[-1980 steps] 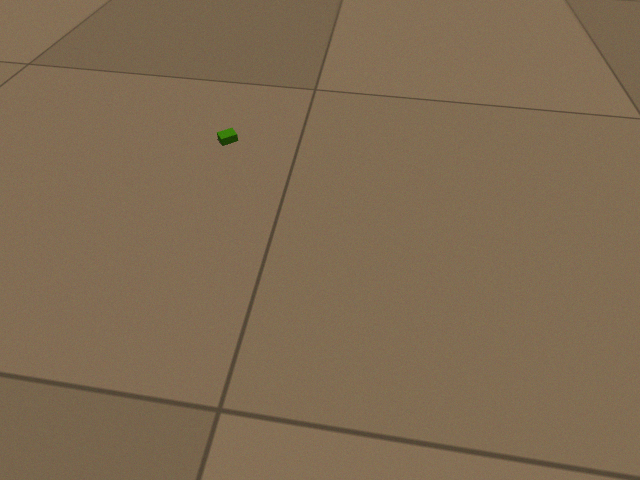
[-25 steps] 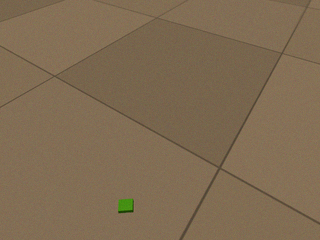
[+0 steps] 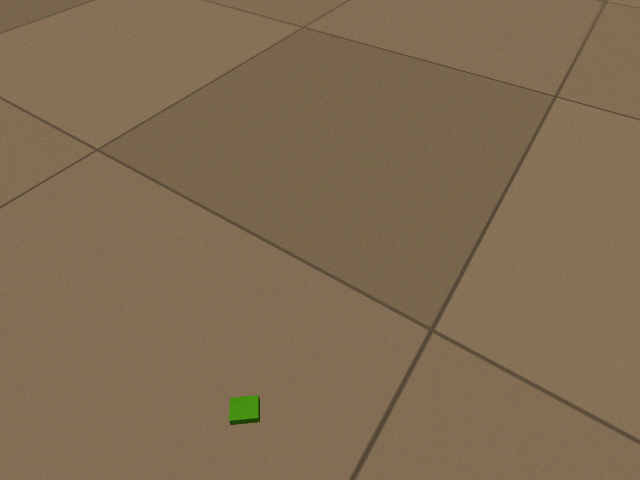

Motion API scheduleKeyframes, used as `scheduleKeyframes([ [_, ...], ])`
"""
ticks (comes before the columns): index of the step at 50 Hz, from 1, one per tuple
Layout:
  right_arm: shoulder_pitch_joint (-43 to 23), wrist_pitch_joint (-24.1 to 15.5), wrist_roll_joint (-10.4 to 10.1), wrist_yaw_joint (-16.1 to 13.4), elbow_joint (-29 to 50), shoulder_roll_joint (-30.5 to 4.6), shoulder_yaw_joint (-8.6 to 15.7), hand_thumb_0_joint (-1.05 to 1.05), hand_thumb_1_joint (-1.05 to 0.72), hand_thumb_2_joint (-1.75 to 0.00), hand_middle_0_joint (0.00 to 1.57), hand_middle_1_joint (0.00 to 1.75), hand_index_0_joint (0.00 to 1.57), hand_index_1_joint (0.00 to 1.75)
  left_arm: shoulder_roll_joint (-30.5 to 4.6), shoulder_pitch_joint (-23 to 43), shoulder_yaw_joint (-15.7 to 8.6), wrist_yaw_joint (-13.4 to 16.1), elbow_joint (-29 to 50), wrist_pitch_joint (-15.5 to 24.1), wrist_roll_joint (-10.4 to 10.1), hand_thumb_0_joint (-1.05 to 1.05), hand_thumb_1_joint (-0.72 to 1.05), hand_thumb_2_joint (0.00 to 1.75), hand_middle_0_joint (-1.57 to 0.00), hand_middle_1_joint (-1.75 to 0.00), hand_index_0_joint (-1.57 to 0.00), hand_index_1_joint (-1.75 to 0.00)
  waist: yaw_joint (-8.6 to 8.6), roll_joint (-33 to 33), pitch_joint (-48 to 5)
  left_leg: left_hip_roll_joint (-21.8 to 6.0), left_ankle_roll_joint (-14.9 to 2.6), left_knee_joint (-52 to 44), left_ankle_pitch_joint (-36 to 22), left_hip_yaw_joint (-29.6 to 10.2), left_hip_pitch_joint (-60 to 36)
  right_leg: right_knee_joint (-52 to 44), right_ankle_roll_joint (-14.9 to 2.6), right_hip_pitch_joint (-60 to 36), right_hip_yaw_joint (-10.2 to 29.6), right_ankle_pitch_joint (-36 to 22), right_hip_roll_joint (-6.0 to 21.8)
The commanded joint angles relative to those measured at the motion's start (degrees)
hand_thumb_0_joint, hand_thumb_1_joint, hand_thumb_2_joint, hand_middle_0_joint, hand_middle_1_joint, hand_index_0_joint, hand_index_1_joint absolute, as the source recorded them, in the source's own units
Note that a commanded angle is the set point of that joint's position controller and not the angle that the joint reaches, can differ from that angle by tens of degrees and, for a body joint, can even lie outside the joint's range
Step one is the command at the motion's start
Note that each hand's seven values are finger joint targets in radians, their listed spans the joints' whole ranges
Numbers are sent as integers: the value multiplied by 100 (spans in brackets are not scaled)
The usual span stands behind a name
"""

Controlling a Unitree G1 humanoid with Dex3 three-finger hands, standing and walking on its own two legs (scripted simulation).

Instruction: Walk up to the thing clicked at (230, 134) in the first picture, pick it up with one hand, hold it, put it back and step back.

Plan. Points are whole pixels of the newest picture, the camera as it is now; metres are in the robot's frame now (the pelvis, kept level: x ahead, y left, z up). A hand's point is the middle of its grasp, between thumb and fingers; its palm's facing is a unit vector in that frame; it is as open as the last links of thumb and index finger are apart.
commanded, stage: stand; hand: left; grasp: from above
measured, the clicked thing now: (245, 409) +0.43 +0.24 -0.76
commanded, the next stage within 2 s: step back in 1.08 s
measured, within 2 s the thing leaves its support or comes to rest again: neither
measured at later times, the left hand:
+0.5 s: hand out of the picture +0.08 +0.24 -0.16, palm faces -0.01 -0.94 -0.34, open 7.4 cm
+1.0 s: hand out of the picture +0.09 +0.24 -0.16, palm faces -0.03 -0.94 -0.34, open 7.4 cm
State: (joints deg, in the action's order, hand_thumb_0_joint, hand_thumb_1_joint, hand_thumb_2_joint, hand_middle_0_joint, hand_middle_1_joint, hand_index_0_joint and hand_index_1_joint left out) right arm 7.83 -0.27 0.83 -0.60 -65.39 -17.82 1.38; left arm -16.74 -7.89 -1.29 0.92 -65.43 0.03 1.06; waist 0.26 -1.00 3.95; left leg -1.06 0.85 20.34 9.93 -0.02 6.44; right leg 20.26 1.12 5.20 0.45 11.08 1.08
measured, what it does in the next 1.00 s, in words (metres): stands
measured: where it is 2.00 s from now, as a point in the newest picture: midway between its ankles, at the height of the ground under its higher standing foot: outside the picture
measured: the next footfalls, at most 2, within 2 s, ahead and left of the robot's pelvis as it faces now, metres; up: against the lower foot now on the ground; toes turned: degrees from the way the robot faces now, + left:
right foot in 1.74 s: -0.12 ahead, -0.11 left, +0.00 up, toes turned -3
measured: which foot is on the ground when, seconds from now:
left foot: down 0.00-1.00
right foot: down 0.00-1.00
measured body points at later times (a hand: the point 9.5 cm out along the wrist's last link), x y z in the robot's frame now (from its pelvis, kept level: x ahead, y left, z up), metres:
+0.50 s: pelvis +0.01 +0.00 +0.00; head +0.01 -0.01 +0.45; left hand +0.08 +0.29 -0.13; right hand +0.07 -0.30 -0.14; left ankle +0.02 +0.13 -0.75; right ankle +0.00 -0.13 -0.75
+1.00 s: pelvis +0.01 +0.00 +0.00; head +0.02 -0.01 +0.45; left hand +0.09 +0.29 -0.13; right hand +0.07 -0.30 -0.14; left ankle +0.02 +0.13 -0.75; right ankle +0.00 -0.13 -0.75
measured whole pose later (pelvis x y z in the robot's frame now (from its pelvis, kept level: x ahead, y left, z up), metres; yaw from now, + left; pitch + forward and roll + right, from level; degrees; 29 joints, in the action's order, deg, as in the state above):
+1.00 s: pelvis +0.01 +0.00 +0.00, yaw -1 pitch -3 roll +0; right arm 6.4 -0.6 0.6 0.0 -66.1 -19.2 1.0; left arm -19.0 -6.6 -0.3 0.3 -64.8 0.3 0.7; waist 0.4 -0.5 3.2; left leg -1.5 1.2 18.6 9.8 0.7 6.0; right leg 19.2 0.8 5.4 1.1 11.0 0.7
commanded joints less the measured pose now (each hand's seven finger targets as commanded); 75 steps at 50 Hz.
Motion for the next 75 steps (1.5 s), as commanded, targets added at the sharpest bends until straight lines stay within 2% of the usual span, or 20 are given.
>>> scheduleKeyframes([
  [1,-119,-115,19,-69,298,-1094,149,0,-90,-90,20,30,20,30,-1176,206,-244,58,332,118,-8,0,90,90,-20,-30,-20,-30,-10,130,-187,-557,-178,-422,-371,-486,-3,-416,-188,205,470,-380,552],
  [8,-208,-156,17,-70,309,-1172,162,0,-90,-90,20,30,20,30,-1217,295,-247,48,379,142,-11,0,90,90,-20,-30,-20,-30,-19,83,-452,-597,-161,-341,-929,-439,-173,-342,-180,50,447,-922,573],
  [16,-297,-131,12,-49,275,-1163,154,0,-90,-90,20,30,20,30,-1250,332,-218,23,348,120,-12,0,90,90,-20,-30,-20,-30,-31,138,-203,-589,-148,-502,-279,-478,-35,-462,-196,286,429,-173,520],
  [24,-304,-163,4,-35,277,-1240,156,0,-90,-90,20,30,20,30,-1307,388,-206,16,401,154,-32,0,90,90,-20,-30,-20,-30,-6,35,-535,-635,-162,-402,-872,-436,-215,-329,-210,65,437,-852,567],
  [36,-312,-140,2,-16,227,-1266,145,0,-90,-90,20,30,20,30,-1387,342,-176,2,391,149,-50,0,90,90,-20,-30,-20,-30,-5,104,-374,-626,-146,-486,-452,-415,-165,-478,-221,204,512,-494,563],
  [53,-354,-148,-13,1,262,-1322,142,0,-90,-90,20,30,20,30,-1408,326,-137,-5,439,172,-48,0,90,90,-20,-30,-20,-30,-12,115,-468,-655,-147,-443,-739,-408,-234,-413,-224,170,495,-800,572],
  [54,-563,-48,-63,17,468,-1627,244,0,-90,-90,20,30,20,30,-1881,259,-370,9,614,103,-174,0,90,90,-20,-30,-20,-30,-36,225,72,-587,-289,166,-1501,-472,116,51,-269,675,649,-1882,496],
  [57,-306,56,-144,19,660,-1528,278,0,-90,-90,20,30,20,30,-1832,251,-419,43,899,50,-182,0,90,90,-20,-30,-20,-30,71,320,-540,-482,-363,759,-1628,-309,173,375,-529,469,685,-2219,603],
  [60,-286,145,-117,39,872,-1478,335,0,-90,-90,20,30,20,30,-1914,364,-450,27,1202,-20,-138,0,90,90,-20,-30,-20,-30,84,541,-782,-172,-329,1395,-900,-140,185,314,-864,815,1054,-2059,914],
  [63,-38,228,-74,68,1002,-1460,399,0,-90,-90,20,30,20,30,-2070,673,-473,31,1520,-91,-35,0,90,90,-20,-30,-20,-30,145,1095,-782,178,-331,2221,543,-60,245,284,-1250,1313,1452,-1811,1368],
  [64,155,241,-67,88,1027,-1429,415,0,-90,-90,20,30,20,30,-2086,768,-490,29,1621,-116,-12,0,90,90,-20,-30,-20,-30,211,1146,-788,197,-353,2301,869,-88,219,372,-1291,1467,1405,-1596,1428],
  [65,318,238,-72,104,1038,-1416,430,0,-90,-90,20,30,20,30,-2084,895,-492,19,1709,-135,-3,0,90,90,-20,-30,-20,-30,282,1157,-793,151,-397,2281,736,-176,193,595,-1237,1563,1270,-1470,1363],
  [66,435,211,-46,109,1075,-1492,455,0,-90,-90,20,30,20,30,-1992,951,-476,20,1796,-160,-4,0,90,90,-20,-30,-20,-30,329,992,-776,-56,-506,1919,13,-326,244,1050,-1047,1551,1095,-1209,1102],
  [67,353,158,-12,91,1147,-1701,478,0,-90,-90,20,30,20,30,-1757,810,-436,20,1826,-193,-52,0,90,90,-20,-30,-20,-30,278,91,-628,-759,-715,743,-1220,-993,542,1943,-668,1493,572,-520,364],
  [68,199,101,35,90,1217,-2131,590,0,-90,-90,20,30,20,30,-1468,713,-378,59,1844,-237,-81,0,90,90,-20,-30,-20,-30,225,-934,-534,-1585,-1033,-5,-2343,-2144,328,2985,-365,2030,291,1197,-675],
  [69,138,58,75,74,1352,-2419,664,0,-90,-90,20,30,20,30,-1507,492,-442,130,1788,-278,-15,0,90,90,-20,-30,-20,-30,222,-1202,-753,-2071,-1466,-109,-2430,-2791,477,3985,-317,1988,884,2576,-841],
  [70,17,47,93,35,1420,-2289,669,0,-90,-90,20,30,20,30,-1652,377,-446,153,1714,-310,-11,0,90,90,-20,-30,-20,-30,172,-846,-774,-2051,-1553,-91,-2197,-2616,608,4652,-336,1997,1128,2556,-786],
  [71,-223,37,84,-12,1502,-2081,600,0,-90,-90,20,30,20,30,-1660,237,-450,145,1670,-320,-50,0,90,90,-20,-30,-20,-30,41,-572,-700,-1785,-1430,78,-2264,-2078,541,4940,-342,2136,1232,2320,-747],
  [73,-426,-3,73,-74,1666,-1824,532,0,-90,-90,20,30,20,30,-1619,-128,-463,104,1617,-305,-107,0,90,90,-20,-30,-20,-30,-189,-649,-687,-1402,-1276,429,-2393,-1488,269,5140,-263,2300,1166,1835,-660],
  [75,-250,-8,70,-96,1749,-1786,527,0,-90,-90,20,30,20,30,-1647,-219,-527,78,1663,-295,-52,0,90,90,-20,-30,-20,-30,-101,-621,-819,-1431,-1391,547,-2474,-1404,53,5153,-108,2226,1034,1852,-629],
])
